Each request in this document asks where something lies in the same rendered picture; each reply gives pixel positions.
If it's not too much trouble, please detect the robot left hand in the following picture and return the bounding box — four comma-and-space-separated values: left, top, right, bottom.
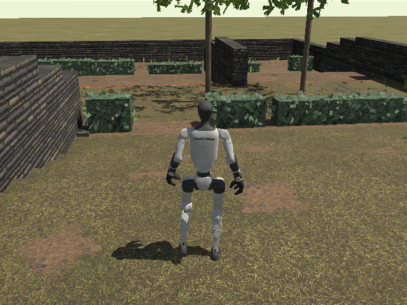
166, 173, 181, 186

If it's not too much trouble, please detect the robot left upper arm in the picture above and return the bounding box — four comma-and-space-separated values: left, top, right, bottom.
174, 128, 191, 163

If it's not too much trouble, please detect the right robot thigh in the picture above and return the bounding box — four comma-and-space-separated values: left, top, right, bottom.
211, 177, 225, 222

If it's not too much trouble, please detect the robot right upper arm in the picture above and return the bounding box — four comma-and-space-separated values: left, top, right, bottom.
218, 128, 236, 164

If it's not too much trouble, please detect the robot right hand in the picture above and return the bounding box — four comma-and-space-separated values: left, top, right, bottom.
230, 179, 244, 195

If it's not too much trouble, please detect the humanoid robot torso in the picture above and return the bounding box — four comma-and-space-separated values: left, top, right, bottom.
190, 126, 219, 191

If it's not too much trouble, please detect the right robot forearm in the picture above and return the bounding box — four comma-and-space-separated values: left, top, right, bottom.
230, 155, 243, 182

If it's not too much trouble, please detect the left robot forearm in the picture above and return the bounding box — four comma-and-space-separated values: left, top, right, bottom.
167, 153, 180, 176

